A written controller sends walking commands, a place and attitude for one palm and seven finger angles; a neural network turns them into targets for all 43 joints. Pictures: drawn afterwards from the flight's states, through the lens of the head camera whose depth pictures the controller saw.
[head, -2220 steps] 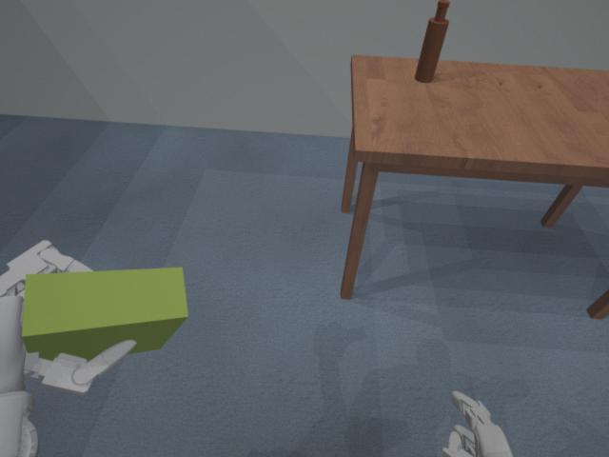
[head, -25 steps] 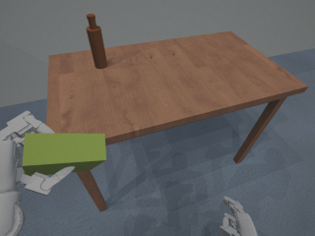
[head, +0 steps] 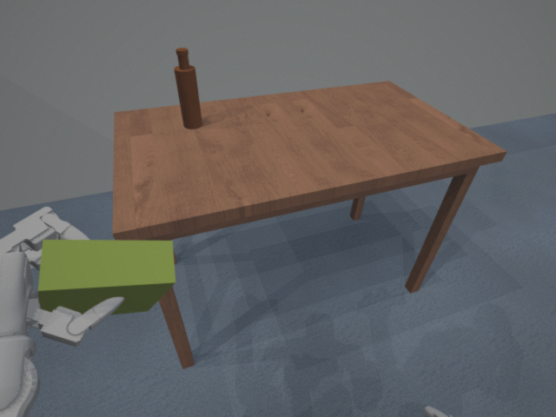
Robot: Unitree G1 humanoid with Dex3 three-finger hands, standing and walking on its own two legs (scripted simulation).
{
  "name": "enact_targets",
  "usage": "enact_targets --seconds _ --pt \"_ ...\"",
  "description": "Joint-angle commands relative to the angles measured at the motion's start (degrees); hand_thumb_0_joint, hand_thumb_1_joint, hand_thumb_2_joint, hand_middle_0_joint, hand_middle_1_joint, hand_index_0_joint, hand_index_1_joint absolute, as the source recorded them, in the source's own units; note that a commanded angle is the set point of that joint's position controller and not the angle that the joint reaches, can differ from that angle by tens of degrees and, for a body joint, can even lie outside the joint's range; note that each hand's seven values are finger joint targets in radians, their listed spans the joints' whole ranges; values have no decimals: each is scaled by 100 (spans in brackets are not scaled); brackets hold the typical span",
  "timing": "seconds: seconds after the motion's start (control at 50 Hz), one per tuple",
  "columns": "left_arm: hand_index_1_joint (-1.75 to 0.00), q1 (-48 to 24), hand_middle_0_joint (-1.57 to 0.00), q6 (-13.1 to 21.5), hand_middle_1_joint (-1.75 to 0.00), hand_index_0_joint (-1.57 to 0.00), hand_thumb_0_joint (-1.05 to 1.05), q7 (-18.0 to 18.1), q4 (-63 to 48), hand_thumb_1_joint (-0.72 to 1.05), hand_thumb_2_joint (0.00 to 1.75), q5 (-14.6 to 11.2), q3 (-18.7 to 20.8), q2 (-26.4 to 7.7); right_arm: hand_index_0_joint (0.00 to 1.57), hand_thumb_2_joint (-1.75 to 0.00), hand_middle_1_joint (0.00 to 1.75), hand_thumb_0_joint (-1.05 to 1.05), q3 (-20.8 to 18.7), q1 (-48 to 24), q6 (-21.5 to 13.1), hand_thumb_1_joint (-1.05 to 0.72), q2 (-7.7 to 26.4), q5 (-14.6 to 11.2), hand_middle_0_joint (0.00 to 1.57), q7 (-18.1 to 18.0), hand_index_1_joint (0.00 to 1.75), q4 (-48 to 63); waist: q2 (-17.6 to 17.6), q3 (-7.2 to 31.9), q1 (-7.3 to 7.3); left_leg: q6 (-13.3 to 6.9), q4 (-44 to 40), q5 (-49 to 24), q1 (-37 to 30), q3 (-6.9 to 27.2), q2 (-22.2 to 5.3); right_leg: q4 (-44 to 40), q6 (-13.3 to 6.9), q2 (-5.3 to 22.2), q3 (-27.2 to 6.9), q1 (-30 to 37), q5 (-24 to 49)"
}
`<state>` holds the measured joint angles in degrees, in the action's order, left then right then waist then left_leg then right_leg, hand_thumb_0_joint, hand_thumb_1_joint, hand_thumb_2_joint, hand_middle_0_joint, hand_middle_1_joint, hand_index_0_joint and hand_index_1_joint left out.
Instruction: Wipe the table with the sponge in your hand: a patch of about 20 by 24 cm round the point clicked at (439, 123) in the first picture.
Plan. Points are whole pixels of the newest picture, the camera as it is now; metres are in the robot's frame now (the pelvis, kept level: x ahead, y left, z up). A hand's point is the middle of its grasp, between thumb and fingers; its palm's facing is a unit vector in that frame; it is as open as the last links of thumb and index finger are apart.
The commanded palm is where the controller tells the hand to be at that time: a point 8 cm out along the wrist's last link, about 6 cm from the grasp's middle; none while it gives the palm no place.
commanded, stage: stop stepping back and stand still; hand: left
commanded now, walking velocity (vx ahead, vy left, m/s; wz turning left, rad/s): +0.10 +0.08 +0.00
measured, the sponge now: (124, 281) +0.24 +0.20 +0.15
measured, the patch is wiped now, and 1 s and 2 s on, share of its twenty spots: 0.95 0.95 0.95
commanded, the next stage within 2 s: stand and wait in 0.58 s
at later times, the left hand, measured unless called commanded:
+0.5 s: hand (78, 323) +0.17 +0.22 +0.17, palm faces +0.33 -0.89 -0.31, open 9.3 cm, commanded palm +0.11 +0.27 +0.21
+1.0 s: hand (60, 307) +0.18 +0.24 +0.17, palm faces +0.37 -0.86 -0.36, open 9.3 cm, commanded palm +0.14 +0.28 +0.21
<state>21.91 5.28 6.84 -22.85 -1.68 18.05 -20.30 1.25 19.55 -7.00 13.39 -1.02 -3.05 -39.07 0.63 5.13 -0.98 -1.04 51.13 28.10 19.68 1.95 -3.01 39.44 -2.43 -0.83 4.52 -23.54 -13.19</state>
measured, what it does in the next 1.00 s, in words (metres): steps on the spot: right foot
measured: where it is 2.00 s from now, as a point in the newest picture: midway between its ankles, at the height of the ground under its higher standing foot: outside the picture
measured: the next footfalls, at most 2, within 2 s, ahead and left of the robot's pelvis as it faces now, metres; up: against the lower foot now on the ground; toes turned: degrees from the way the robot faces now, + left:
right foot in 0.40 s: +0.03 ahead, -0.12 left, +0.00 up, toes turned -3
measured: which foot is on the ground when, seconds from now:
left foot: down 0.00-1.00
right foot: down 0.00-0.16, up 0.18-0.38, down 0.40-1.00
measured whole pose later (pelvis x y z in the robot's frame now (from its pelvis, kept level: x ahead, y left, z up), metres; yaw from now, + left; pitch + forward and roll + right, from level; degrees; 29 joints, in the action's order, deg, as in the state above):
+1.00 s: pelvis -0.03 +0.00 +0.03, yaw -1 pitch +0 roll -1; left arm 29.4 6.5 8.6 -27.0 -2.2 17.5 -20.2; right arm 1.4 11.9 -6.4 11.8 -0.5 -3.9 -35.5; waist -1.2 1.8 -0.3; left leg -1.5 30.2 15.6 14.6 -0.9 0.1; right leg 27.2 0.1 0.1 2.3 -14.7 -12.5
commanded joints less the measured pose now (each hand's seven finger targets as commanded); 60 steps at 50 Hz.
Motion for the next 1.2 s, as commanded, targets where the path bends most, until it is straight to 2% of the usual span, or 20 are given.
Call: enact_targets --seconds 0.0,0.1,0.12,0.14,0.16,0.2,0.3,0.34,0.36,0.4,0.48,0.52,0.54,0.56,0.6,0.66,0.72,0.76,0.9,1.18 --pt "-160 -873 -120 503 -160 -120 0 -96 -1178 10 130 -75 658 -1230 20 -90 30 0 -333 -1053 -231 -90 573 -2 20 11 30 776 -1232 -40 -184 -117 1878 -357 741 -49 56 -2969 -644 1828 -2852 -494 -3138" --pt "-160 227 -120 501 -160 -120 0 146 -2234 10 130 -178 876 -1284 20 -90 30 0 -120 -1188 -151 -90 402 52 20 -94 30 1042 131 195 -173 -282 -1847 66 -1063 -512 74 -1264 -272 973 -825 -1336 -2930" --pt "-160 200 -120 515 -160 -120 0 204 -2338 10 130 -182 879 -1225 20 -90 30 0 -133 -1192 -204 -90 596 107 20 -127 30 1105 1358 157 -150 -530 -3131 1331 -577 632 -359 149 -75 322 -383 -1022 -2678" --pt "-160 -98 -120 526 -160 -120 0 273 -2417 10 130 -118 862 -1197 20 -90 30 0 -166 -1256 -291 -90 703 84 20 -110 30 1138 2482 -223 -148 -992 -4295 2349 86 2266 -1350 2199 226 -315 102 -1152 -1920" --pt "-160 -588 -120 556 -160 -120 0 284 -2434 10 130 10 964 -1341 20 -90 30 0 -241 -1331 -429 -90 596 31 20 -88 30 1202 1902 -409 -58 -1261 -4361 1481 475 2242 -1597 3100 217 -21 -515 -1292 -1437" --pt "-160 -518 -120 511 -160 -120 0 260 -1688 10 130 10 914 -1275 20 -90 30 0 -260 -1056 -431 -90 531 9 20 -2 30 944 819 -390 -102 -1130 -3835 644 -98 1916 -1418 3190 262 185 -524 -1716 -1222" --pt "-160 -102 -120 322 -160 -120 0 189 -969 10 130 -121 420 -720 20 -90 30 0 -157 -1146 -349 -90 609 -22 20 -61 30 1083 1087 -597 -9 -633 -3434 499 323 869 -944 -338 233 114 22 231 -1313" --pt "-160 14 -120 270 -160 -120 0 132 -990 10 130 -106 323 -621 20 -90 30 0 -190 -1182 -268 -90 702 4 20 -51 30 1168 613 -334 75 -411 -2589 524 632 416 -555 -1456 183 -100 303 1374 -446" --pt "-160 -3 -120 279 -160 -120 0 96 -1054 10 130 -70 296 -650 20 -90 30 0 -245 -1168 -232 -90 710 5 20 -39 30 1176 28 -200 82 -308 -1510 276 932 -71 -177 -1689 22 182 -26 1763 -74" --pt "-160 -372 -120 363 -160 -120 0 41 -1542 10 130 -114 370 -981 20 -90 30 0 -326 -1300 -183 -90 560 -57 20 3 30 1218 -1551 3 3 -91 815 -203 1366 -347 258 -2663 -671 1923 -2346 1438 -477" --pt "-160 -521 -120 490 -160 -120 0 147 -2423 10 130 -136 921 -1493 20 -90 30 0 -391 -1287 -193 -90 558 -29 20 -18 30 1119 -801 -147 -115 -173 -552 -529 -499 173 -348 -2221 -639 1817 -1580 -472 -1345" --pt "-160 -159 -120 544 -160 -120 0 247 -2607 10 130 -154 802 -1221 20 -90 30 0 -271 -1390 -176 -90 589 61 20 -122 30 1128 996 -256 -150 -219 -2585 -294 -744 377 -251 -763 -224 862 -665 -528 -1617" --pt "-160 -42 -120 559 -160 -120 0 322 -2644 10 130 -161 784 -1115 20 -90 30 0 -259 -1432 -206 -90 673 83 20 -134 30 1231 2321 -361 -32 -417 -3643 531 -489 1561 -824 283 70 145 -200 -513 -1498" --pt "-160 -59 -120 542 -160 -120 0 404 -2614 10 130 -98 770 -1128 20 -90 30 0 -227 -1452 -253 -90 565 56 20 -137 30 1297 2517 -396 -2 -671 -4120 755 -197 2029 -1208 997 208 -35 -278 -427 -1553" --pt "-160 -105 -120 506 -160 -120 0 434 -2286 10 130 -101 791 -1089 20 -90 30 0 -233 -1295 -364 -90 437 30 20 -143 30 1191 1631 -208 -3 -623 -3701 -477 -311 1615 -1012 868 272 144 -389 -224 -1414" --pt "-160 185 -120 421 -160 -120 0 389 -1635 10 130 -101 722 -928 20 -90 30 0 -213 -1266 -405 -90 531 0 20 -87 30 1051 454 72 121 -365 -2472 -2178 -305 691 -675 -1490 304 129 -278 1071 -112" --pt "-160 243 -120 435 -160 -120 0 207 -1213 10 130 -148 528 -816 20 -90 30 0 -307 -1348 -297 -90 556 -8 20 -14 30 1195 -1068 54 -95 9 -1157 -1194 302 -47 83 -2289 -267 1392 -1889 1276 943" --pt "-160 301 -120 401 -160 -120 0 200 -1158 10 130 -178 535 -788 20 -90 30 0 -378 -1232 -249 -90 532 -24 20 -8 30 1113 -1199 -62 -74 10 -1233 -973 -130 -32 92 -2554 -360 1447 -1899 665 -492" --pt "-160 -24 -120 594 -160 -120 0 328 -2074 10 130 -100 712 -1068 20 -90 30 0 -226 -1535 -223 -90 524 81 20 -156 30 1285 620 104 89 -196 -2975 -1794 -502 545 -338 -1465 137 420 -714 1074 377" --pt "-160 132 -120 508 -160 -120 0 285 -1576 10 130 -118 531 -848 20 -90 30 0 -281 -1560 -143 -90 600 61 20 -113 30 1379 255 310 97 -35 -2881 -2656 -583 353 -257 -1542 179 406 -638 1492 1301"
